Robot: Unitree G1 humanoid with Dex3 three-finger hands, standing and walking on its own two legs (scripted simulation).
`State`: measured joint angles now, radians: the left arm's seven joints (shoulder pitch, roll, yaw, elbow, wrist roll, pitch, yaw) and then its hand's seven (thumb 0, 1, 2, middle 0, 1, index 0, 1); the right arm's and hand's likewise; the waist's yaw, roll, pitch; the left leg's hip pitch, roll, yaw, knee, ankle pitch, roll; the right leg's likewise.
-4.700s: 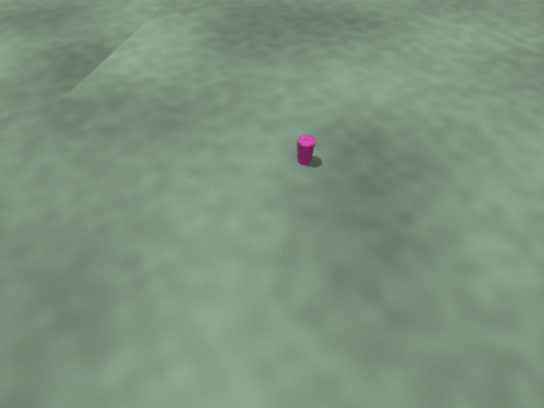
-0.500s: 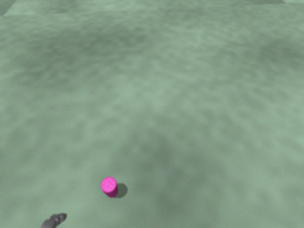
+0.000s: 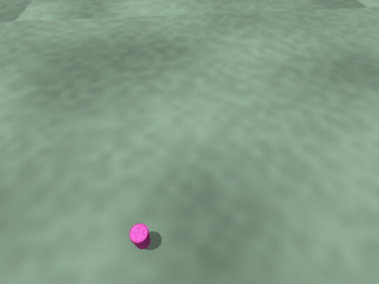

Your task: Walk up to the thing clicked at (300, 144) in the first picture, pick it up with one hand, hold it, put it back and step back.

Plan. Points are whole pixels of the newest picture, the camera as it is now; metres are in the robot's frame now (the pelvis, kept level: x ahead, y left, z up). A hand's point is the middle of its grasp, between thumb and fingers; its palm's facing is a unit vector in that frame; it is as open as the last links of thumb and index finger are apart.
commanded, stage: walk up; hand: left
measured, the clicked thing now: (140, 237) +0.42 +0.25 -0.71
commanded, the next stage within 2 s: stand in 0.22 s
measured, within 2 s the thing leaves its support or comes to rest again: neither
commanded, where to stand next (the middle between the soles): +0.09 +0.01 m, yaw +1 degrees
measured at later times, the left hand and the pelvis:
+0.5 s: hand out of the picture +0.10 +0.25 -0.15, palm faces -0.01 -0.94 -0.34, open 7.4 cm; pelvis +0.02 +0.00 +0.00, yaw +0 degrees
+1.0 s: hand out of the picture +0.11 +0.24 -0.15, palm faces -0.01 -0.94 -0.34, open 7.4 cm; pelvis +0.03 -0.01 +0.00, yaw +1 degrees
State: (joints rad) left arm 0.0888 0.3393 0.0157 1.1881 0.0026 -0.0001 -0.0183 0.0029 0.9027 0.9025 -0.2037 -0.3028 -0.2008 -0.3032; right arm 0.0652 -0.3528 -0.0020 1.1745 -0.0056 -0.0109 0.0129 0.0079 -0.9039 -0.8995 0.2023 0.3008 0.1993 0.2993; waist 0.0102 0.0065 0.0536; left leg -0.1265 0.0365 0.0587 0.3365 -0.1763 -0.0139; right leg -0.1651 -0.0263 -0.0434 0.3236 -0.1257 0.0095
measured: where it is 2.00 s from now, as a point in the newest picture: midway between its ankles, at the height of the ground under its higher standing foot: outside the picture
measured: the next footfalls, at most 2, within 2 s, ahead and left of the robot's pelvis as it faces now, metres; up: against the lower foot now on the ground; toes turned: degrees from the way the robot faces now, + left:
none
